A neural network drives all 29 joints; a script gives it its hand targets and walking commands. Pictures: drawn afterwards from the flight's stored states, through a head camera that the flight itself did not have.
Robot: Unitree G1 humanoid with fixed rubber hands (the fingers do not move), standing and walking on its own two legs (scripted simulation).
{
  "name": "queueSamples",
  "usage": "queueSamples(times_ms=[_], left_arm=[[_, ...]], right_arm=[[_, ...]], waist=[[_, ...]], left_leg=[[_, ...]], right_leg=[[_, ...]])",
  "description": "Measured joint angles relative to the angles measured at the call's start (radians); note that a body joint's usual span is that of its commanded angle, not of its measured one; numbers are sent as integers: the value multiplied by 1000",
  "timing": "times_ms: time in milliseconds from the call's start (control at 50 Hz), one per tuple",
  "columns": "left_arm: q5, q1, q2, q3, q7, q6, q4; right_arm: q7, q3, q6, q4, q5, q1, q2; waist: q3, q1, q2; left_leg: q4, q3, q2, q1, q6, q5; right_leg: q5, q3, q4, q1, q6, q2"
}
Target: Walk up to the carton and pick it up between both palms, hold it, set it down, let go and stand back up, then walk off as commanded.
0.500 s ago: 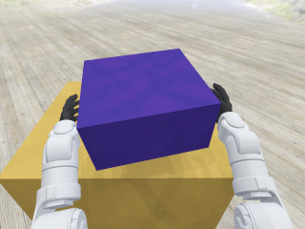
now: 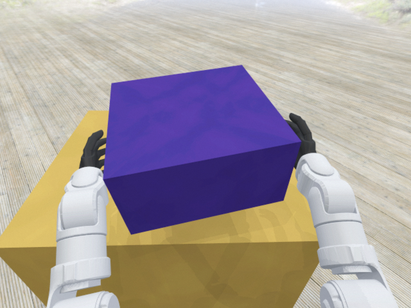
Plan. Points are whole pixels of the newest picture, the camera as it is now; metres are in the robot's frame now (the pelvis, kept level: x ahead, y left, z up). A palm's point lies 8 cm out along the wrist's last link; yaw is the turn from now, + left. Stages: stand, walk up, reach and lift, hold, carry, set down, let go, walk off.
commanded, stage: hold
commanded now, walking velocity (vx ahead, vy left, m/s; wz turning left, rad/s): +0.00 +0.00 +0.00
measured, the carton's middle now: (193, 139) +0.42 +0.01 +0.18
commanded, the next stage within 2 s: none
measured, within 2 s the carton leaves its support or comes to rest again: neither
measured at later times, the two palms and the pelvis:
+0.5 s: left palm (91, 172) +0.34 +0.20 +0.17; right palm (304, 156) +0.33 -0.19 +0.19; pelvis +0.00 +0.00 +0.00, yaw +0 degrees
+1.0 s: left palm (89, 172) +0.34 +0.20 +0.17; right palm (303, 155) +0.33 -0.19 +0.20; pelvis -0.01 +0.00 +0.00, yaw +1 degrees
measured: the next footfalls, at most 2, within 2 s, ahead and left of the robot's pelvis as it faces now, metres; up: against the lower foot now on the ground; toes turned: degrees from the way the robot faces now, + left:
none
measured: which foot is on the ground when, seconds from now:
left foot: down 0.00-1.00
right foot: down 0.00-1.00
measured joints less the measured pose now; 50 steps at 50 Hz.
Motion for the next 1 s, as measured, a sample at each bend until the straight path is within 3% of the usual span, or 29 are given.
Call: queueSamples(times_ms=[320,660,1000], left_arm=[[8,43,-15,-4,-2,24,-87],[22,-24,7,12,-21,4,17],[13,-46,19,3,-12,-15,69]], right_arm=[[-6,6,10,-68,14,42,5],[8,-26,7,3,-35,-14,27],[17,-43,-17,53,-50,-38,31]], waist=[[12,-10,1],[13,-1,-5],[6,-1,-2]], left_leg=[[8,-4,3,14,-2,-10],[3,-8,1,6,-4,8],[7,-10,-3,-9,-2,14]], right_leg=[[-5,-4,-2,19,-1,3],[3,-8,8,6,-4,2],[5,-10,18,-11,-2,-3]])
